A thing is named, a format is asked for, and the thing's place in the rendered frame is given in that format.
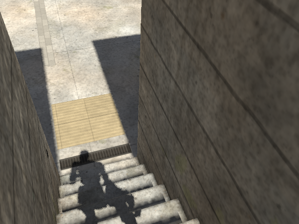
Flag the stairs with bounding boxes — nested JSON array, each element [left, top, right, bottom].
[[55, 156, 200, 224]]

